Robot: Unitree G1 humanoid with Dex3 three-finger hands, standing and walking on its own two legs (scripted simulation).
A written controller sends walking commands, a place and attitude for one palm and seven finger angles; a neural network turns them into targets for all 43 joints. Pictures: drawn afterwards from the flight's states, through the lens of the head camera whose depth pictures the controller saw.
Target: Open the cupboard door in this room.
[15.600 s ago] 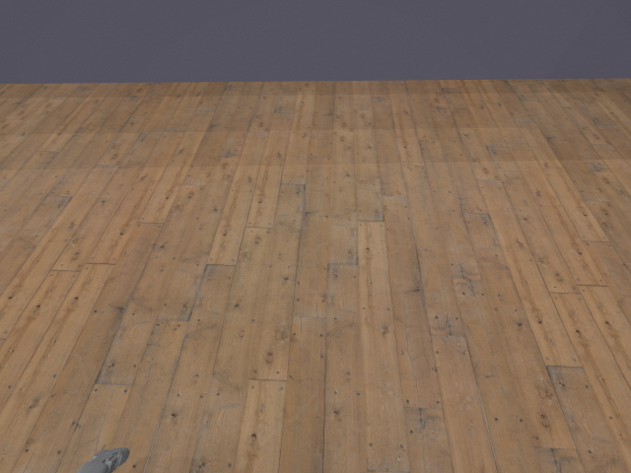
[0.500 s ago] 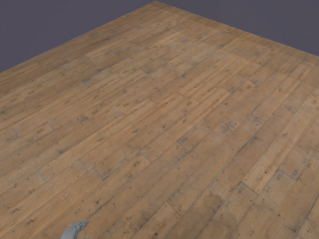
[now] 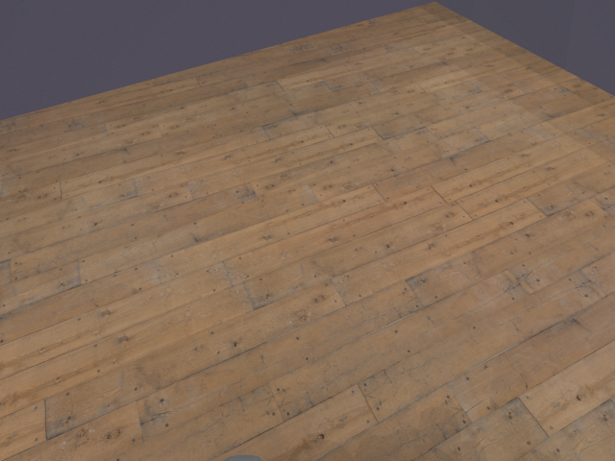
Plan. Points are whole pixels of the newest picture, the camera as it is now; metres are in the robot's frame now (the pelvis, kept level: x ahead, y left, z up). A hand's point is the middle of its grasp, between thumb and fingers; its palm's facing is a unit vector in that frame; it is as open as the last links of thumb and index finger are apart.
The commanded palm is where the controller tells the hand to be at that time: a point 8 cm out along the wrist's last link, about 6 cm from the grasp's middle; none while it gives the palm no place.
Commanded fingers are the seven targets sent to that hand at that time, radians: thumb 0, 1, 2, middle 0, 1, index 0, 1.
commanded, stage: turn or walk to find it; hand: left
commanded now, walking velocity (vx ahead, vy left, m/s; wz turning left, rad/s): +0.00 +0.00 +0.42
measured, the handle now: out of the picture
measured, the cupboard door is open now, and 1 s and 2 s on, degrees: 0 0 0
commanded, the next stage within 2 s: none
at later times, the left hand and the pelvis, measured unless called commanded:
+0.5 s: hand out of the picture +0.06 +0.22 -0.15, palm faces +0.20 -0.94 -0.26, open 7.4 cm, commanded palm none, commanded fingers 0.00 0.90 0.90 -0.20 -0.30 -0.20 -0.30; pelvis -0.01 +0.00 +0.00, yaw +11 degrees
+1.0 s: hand out of the picture -0.09 +0.16 -0.16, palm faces +0.47 -0.85 -0.25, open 7.4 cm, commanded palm none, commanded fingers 0.00 0.90 0.90 -0.20 -0.30 -0.20 -0.30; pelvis -0.04 -0.03 +0.00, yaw +26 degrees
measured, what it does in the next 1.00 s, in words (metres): steps on the spot, turning left: left foot, then right foot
